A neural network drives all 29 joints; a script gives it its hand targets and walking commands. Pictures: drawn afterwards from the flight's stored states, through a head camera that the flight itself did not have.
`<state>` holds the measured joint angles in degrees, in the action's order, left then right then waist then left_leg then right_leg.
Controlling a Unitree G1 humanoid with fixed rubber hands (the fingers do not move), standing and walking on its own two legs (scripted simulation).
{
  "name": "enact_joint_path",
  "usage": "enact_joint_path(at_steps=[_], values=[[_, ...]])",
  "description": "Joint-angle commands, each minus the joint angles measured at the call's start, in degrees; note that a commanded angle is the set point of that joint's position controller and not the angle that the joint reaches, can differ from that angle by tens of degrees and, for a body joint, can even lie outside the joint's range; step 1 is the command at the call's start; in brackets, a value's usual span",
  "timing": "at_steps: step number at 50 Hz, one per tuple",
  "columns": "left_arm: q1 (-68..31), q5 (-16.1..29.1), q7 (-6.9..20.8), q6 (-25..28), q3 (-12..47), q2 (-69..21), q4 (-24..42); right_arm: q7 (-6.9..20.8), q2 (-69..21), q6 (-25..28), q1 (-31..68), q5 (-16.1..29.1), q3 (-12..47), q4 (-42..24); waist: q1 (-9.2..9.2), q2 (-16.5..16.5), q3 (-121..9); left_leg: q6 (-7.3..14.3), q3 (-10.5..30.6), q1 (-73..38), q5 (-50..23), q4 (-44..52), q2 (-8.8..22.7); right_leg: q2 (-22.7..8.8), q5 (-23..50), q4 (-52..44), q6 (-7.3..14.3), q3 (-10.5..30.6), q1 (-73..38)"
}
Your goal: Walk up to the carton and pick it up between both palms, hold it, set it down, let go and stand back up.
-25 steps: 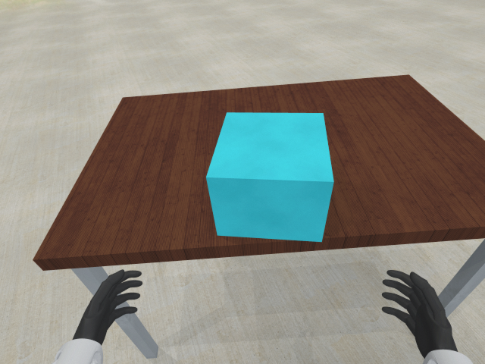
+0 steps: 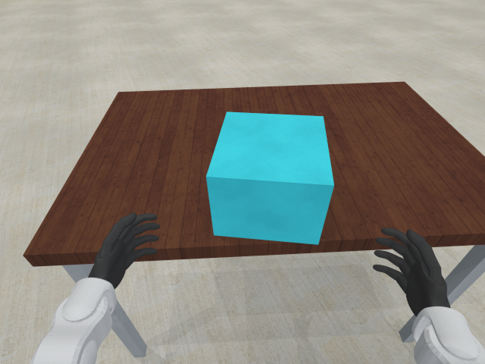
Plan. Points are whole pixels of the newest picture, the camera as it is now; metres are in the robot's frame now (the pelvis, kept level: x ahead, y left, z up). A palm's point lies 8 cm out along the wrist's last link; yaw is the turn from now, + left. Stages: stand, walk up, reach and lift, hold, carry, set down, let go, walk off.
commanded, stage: reach and lift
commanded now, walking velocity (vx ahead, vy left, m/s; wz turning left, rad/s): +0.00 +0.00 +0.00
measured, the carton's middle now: (269, 174) +0.51 -0.04 +0.05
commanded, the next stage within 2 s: none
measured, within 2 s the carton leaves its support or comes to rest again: neither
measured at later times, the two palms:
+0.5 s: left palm (117, 216) +0.31 +0.22 +0.14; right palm (399, 235) +0.27 -0.20 +0.14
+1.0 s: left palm (136, 159) +0.40 +0.20 +0.18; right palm (383, 179) +0.36 -0.20 +0.16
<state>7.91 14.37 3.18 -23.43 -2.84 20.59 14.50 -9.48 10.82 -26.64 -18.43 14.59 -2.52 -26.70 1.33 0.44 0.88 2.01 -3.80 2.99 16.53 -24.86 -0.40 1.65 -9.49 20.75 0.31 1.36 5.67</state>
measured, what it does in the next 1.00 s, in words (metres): stands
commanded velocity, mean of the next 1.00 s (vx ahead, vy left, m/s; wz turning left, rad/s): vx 0.00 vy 0.00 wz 0.00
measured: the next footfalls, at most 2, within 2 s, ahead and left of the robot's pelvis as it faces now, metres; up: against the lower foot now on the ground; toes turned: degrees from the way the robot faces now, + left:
none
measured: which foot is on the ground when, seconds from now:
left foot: down 0.00-1.00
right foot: down 0.00-1.00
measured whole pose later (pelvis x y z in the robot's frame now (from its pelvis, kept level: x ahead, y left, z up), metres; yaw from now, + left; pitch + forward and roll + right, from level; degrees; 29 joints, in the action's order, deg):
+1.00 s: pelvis +0.01 +0.00 +0.00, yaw +0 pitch -5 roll -2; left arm -37.8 14.4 3.9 -32.9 -5.4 20.7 -17.1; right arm -10.9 12.5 -27.8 27.7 15.5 -6.1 6.7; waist 1.3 1.6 6.1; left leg 2.0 -3.7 3.0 16.3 -24.1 -0.4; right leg 1.7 -9.3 19.7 -0.2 1.3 5.5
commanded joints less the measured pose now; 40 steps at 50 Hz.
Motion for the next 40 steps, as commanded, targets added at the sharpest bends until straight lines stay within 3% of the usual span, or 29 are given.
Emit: enact_joint_path(at_steps=[1, 2, 5, 6, 7, 8, 10, 12, 15, 16, 17, 18, 19, 20, 21, 22, 23, 25, 26, 29, 30, 32, 34, 35, 36, 37, 38, 39, 40], values=[[-11.08, 0.22, 0.35, -3.14, -7.13, 8.32, 8.72, -0.34, 7.45, 0.20, 10.30, 3.49, -5.10, -8.53, -3.25, 3.65, 1.16, -3.41, 3.16, 8.39, -5.29, 14.11, 3.73, -1.28, 5.72, -3.30, 3.94, 2.72, -9.49], [-12.34, 0.69, 0.57, -3.45, -7.28, 7.49, 9.09, -0.58, 7.31, 0.09, 10.15, 3.70, -4.44, -5.59, -2.93, 3.63, -0.04, -3.70, 2.97, 6.97, -7.70, 13.22, 3.60, -1.33, 6.43, -3.31, 3.87, 2.57, -9.78], [-13.11, 1.32, 1.92, -3.80, -7.92, 8.52, 9.50, -1.53, 8.22, 0.83, 9.97, 2.06, -3.99, -7.92, -1.77, -0.66, -2.21, -3.65, 2.67, 2.61, -15.12, 11.22, 3.61, -1.26, 11.88, -3.54, 2.92, 2.11, -8.77], [-14.48, 1.98, 2.16, -2.98, -8.86, 9.51, 10.71, -1.59, 8.36, 0.80, 13.37, 3.53, -3.78, -10.69, -2.63, -0.79, -4.23, -3.20, 2.42, 2.36, -15.38, 11.00, 2.90, -1.28, 12.37, -3.51, 2.37, 2.46, -8.31], [-14.66, 2.84, 2.11, -2.45, -7.92, 8.92, 12.73, -1.69, 8.09, 1.23, 13.24, 2.56, -2.98, -11.74, -1.80, -1.53, -6.64, -3.64, 2.75, 2.30, -18.39, 10.12, 3.30, -1.08, 14.95, -2.32, 2.20, 2.13, -9.42], [-15.39, 3.84, 1.81, -2.09, -7.36, 8.87, 15.50, -1.69, 9.06, 1.80, 14.02, 2.41, -5.07, -11.13, -0.81, -0.10, -8.54, -4.02, 3.10, 1.74, -21.13, 9.53, 3.36, -0.46, 16.71, -1.87, 2.43, 1.97, -9.29], [-15.11, 4.22, 1.23, -1.51, -8.34, 10.32, 16.83, -1.48, 8.61, 2.85, 14.15, 2.89, -3.48, -13.92, -2.15, -0.06, -13.32, -4.08, 2.65, 2.40, -24.28, 8.27, 3.08, -0.74, 20.07, -0.69, 1.80, 2.42, -11.02], [-21.55, 5.97, 1.03, -0.82, -7.85, 12.25, 16.34, -1.95, 8.28, 3.79, 19.66, 2.02, -3.68, -15.35, -2.21, 0.50, -15.40, -4.21, 2.28, 4.50, -24.60, 7.29, 2.32, -0.93, 19.89, -0.13, 1.39, 3.17, -9.83], [-19.28, 6.14, 0.77, -1.52, -8.43, 12.23, 14.54, -2.13, 8.37, 4.15, 19.24, 1.93, -3.17, -14.40, -1.94, -1.09, -17.51, -3.72, 1.89, 2.59, -25.93, 6.26, 2.15, -1.49, 25.37, 0.20, 0.66, 3.31, -9.53], [-19.41, 5.59, 0.87, -2.14, -8.73, 12.15, 12.54, -2.35, 8.68, 4.01, 18.82, 2.11, -3.54, -12.29, -1.55, -0.65, -17.06, -3.73, 1.94, 1.98, -27.78, 6.15, 2.35, -1.28, 27.65, 0.43, 0.59, 3.05, -10.66], [-23.33, 5.49, 0.97, -2.52, -8.73, 12.45, 11.45, -2.31, 9.50, 3.51, 22.62, 1.45, -4.52, -10.03, -1.13, -0.01, -14.43, -4.30, 2.36, 2.86, -27.10, 6.38, 2.22, -0.86, 24.91, 0.13, 0.80, 3.12, -8.88], [-18.78, 4.16, 0.97, -3.76, -8.36, 10.20, 9.31, -2.08, 9.26, 3.63, 19.40, 2.45, -4.02, -7.23, -1.38, 0.13, -13.14, -4.64, 2.43, 1.16, -28.85, 6.19, 2.59, -0.62, 26.33, -0.31, 0.79, 2.51, -9.70], [-19.27, 4.04, 1.65, -5.22, -7.84, 9.92, 7.66, -2.47, 10.72, 2.76, 19.31, 2.51, -4.93, -4.18, -0.02, 0.12, -11.79, -5.05, 2.42, -0.83, -31.53, 5.98, 3.09, -0.34, 26.99, -0.95, 0.88, 1.94, -9.56], [-19.94, 2.91, 1.58, -5.88, -8.95, 10.70, 9.62, -2.53, 11.36, 2.53, 19.51, 3.79, -4.10, -5.10, -0.55, 1.36, -12.25, -5.40, 2.44, -2.91, -34.23, 5.77, 2.71, -0.50, 29.12, -1.18, 0.86, 1.69, -9.23], [-25.38, 2.49, 1.99, -6.92, -9.19, 10.58, 6.22, -2.92, 11.42, 1.78, 23.69, 3.21, -4.23, -1.77, -0.44, 2.16, -10.37, -6.04, 2.50, -2.84, -35.72, 5.14, 2.89, -0.28, 25.63, -1.76, 0.97, 1.78, -6.81], [-21.49, 1.11, 2.19, -8.01, -8.17, 8.69, 6.24, -2.84, 11.80, 1.74, 20.46, 3.64, -4.35, 0.67, -0.01, 3.18, -8.56, -6.16, 3.24, -5.73, -37.60, 5.18, 3.44, -0.18, 28.22, -2.57, 1.43, 1.50, -6.27], [-25.03, -0.22, 2.33, -9.22, -8.30, 8.91, 4.71, -2.84, 12.45, 1.45, 23.09, 4.38, -4.91, 4.07, 0.42, 5.81, -6.87, -6.81, 3.52, -5.60, -38.34, 5.07, 3.53, 0.21, 25.11, -2.93, 1.98, 1.29, -4.63], [-28.96, -0.93, 2.17, -10.00, -8.82, 8.87, 2.89, -2.59, 11.98, 0.13, 27.17, 4.45, -5.15, 6.00, -0.10, 6.13, -4.68, -7.18, 3.20, -3.89, -35.46, 5.79, 3.81, 0.22, 19.28, -3.78, 2.53, 0.92, -3.38], [-29.13, -0.49, 1.64, -10.71, -8.31, 8.13, 5.04, -2.34, 12.92, 0.39, 27.82, 5.03, -6.37, 6.61, 0.54, 6.45, -6.40, -7.96, 3.83, -6.38, -38.47, 5.70, 4.88, 0.90, 18.81, -3.88, 3.06, 0.18, -3.88], [-41.79, 0.04, 1.31, -10.01, -9.44, 11.73, 1.65, -2.00, 12.18, 0.86, 38.02, 4.18, -7.06, 6.92, 1.70, 6.08, -10.59, -6.93, 2.89, -0.49, -30.10, 5.95, 3.27, -0.07, 15.78, -3.63, 2.76, 1.50, -4.86], [-35.32, -0.59, 0.72, -10.71, -7.91, 10.42, 5.08, -1.54, 13.66, 1.25, 33.99, 5.08, -7.89, 7.97, 2.99, 7.69, -10.21, -6.95, 3.85, -2.86, -31.09, 6.66, 3.89, 0.25, 18.97, -3.27, 3.43, 0.60, -6.65], [-45.04, 0.79, 0.25, -10.16, -8.34, 12.90, -0.82, -1.42, 13.16, 1.95, 44.10, 3.84, -8.93, 6.74, 2.87, 5.23, -12.93, -6.07, 2.98, 2.37, -24.39, 7.12, 3.25, -0.13, 15.64, -2.82, 3.06, 1.39, -7.65], [-45.76, 1.15, -0.14, -9.43, -8.03, 13.35, -2.02, -0.90, 13.61, 2.50, 44.47, 3.27, -9.99, 8.31, 3.81, 4.19, -16.86, -5.11, 3.18, 4.62, -19.90, 7.67, 2.85, -0.19, 17.04, -1.50, 2.96, 1.28, -11.23], [-50.61, 1.04, -0.25, -9.82, -8.99, 14.56, -7.67, -0.99, 13.82, 2.26, 50.23, 2.10, -10.43, 11.08, 3.08, 2.44, -15.73, -4.14, 3.12, 6.88, -14.84, 8.87, 2.77, -0.62, 13.77, -2.13, 2.79, 1.87, -10.54], [-49.26, 0.94, -0.43, -9.47, -7.73, 13.59, -7.97, -0.85, 13.57, 2.58, 48.64, 1.45, -10.94, 12.07, 4.56, 1.80, -16.72, -3.77, 3.78, 7.31, -14.17, 8.87, 3.23, -0.43, 15.13, -1.56, 2.86, 1.43, -11.51], [-56.68, 0.76, -0.25, -9.44, -8.96, 15.53, -17.51, -0.73, 13.73, 1.63, 56.19, 0.68, -10.84, 16.44, 3.10, 1.50, -13.55, -3.52, 3.00, 11.27, -8.93, 9.55, 2.51, -1.17, 9.50, -2.04, 2.85, 1.71, -9.41], [-60.02, 1.19, -0.50, -9.02, -8.30, 15.75, -18.85, -0.73, 13.30, 1.76, 59.93, -0.12, -10.96, 17.03, 3.61, 0.90, -14.77, -2.76, 3.33, 12.50, -6.18, 9.74, 2.72, -1.43, 8.76, -1.67, 2.83, 1.93, -9.83], [-61.85, 1.54, -0.40, -7.99, -7.36, 15.27, -24.44, -0.30, 12.27, 1.14, 60.62, -0.50, -11.17, 23.82, 4.70, 0.95, -12.34, -2.37, 3.82, 14.69, -1.19, 10.32, 2.67, -1.89, 4.52, -2.03, 2.91, 2.14, -8.00], [-60.80, 1.36, -0.43, -7.40, -6.14, 14.34, -26.17, 0.01, 12.56, 1.19, 61.33, -0.58, -10.98, 25.18, 4.99, -0.45, -12.36, -2.12, 4.52, 14.92, -1.27, 10.93, 3.39, -1.52, 5.58, -1.68, 3.04, 1.77, -9.68]])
